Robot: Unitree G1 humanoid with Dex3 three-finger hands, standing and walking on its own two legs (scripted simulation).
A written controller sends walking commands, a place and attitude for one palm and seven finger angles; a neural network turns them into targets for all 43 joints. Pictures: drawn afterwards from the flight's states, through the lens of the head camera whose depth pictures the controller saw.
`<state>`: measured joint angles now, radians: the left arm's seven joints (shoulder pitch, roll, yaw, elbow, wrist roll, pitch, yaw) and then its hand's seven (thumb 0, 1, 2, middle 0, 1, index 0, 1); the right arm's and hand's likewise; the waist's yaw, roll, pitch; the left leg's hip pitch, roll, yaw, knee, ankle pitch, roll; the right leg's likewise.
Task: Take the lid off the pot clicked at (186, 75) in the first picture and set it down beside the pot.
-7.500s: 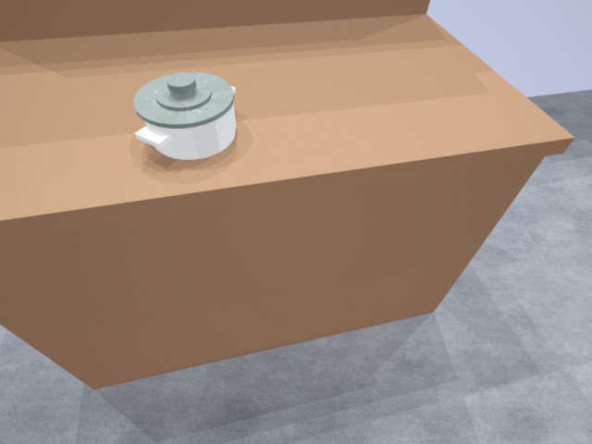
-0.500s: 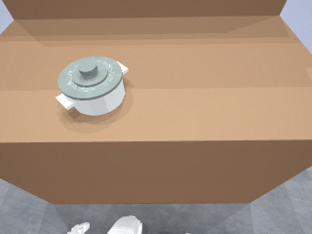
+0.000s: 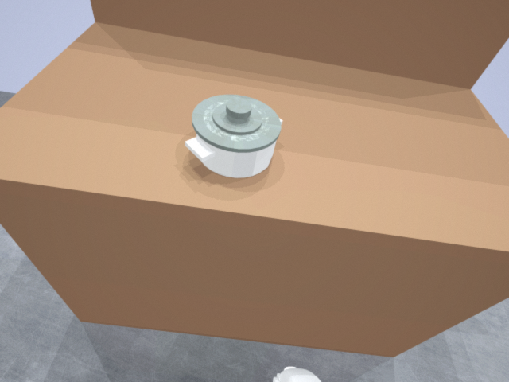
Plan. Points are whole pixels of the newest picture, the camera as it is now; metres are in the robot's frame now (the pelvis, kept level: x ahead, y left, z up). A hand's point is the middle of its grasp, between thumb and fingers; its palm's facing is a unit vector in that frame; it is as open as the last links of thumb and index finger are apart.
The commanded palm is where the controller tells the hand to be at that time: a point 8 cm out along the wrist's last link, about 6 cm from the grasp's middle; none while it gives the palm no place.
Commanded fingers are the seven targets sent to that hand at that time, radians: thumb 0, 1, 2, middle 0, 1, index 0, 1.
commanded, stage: come to a stop and stand still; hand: left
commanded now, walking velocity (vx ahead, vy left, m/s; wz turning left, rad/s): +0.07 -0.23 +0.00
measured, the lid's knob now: (238, 108) +0.54 +0.09 +0.15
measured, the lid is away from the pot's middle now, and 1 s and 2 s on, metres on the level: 0.00 0.00 0.00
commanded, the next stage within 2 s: look again from close up in 1.82 s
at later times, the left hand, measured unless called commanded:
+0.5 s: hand (194, 376) +0.17 +0.10 -0.18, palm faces -0.11 -0.99 -0.13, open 7.4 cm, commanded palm none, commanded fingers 0.00 0.90 0.90 -0.20 -0.30 -0.20 -0.30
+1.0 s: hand out of the picture +0.03 +0.09 -0.19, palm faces +0.06 -0.98 -0.20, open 7.3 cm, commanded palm none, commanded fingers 0.00 0.90 0.90 -0.20 -0.30 -0.20 -0.30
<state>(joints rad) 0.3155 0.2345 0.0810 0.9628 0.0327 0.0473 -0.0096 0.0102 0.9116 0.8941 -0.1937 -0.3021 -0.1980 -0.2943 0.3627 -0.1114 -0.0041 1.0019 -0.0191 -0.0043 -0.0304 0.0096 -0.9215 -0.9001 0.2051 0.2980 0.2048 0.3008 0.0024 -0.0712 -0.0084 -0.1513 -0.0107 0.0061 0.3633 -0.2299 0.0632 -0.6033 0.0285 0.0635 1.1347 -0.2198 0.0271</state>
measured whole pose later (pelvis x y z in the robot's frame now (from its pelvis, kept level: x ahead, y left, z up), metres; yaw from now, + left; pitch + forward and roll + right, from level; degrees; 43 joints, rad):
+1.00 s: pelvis +0.02 -0.09 -0.01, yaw -1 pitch +0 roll +0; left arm 0.29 0.17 0.04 1.09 0.01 0.00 0.03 0.00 0.92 0.89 -0.19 -0.30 -0.20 -0.29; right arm 0.24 -0.16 -0.03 1.08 -0.01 0.00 -0.05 0.01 -0.92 -0.90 0.20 0.30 0.20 0.30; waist 0.01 0.00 0.02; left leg -0.15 0.08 0.01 0.45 -0.30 -0.06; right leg -0.19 0.04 -0.09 0.43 -0.24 -0.06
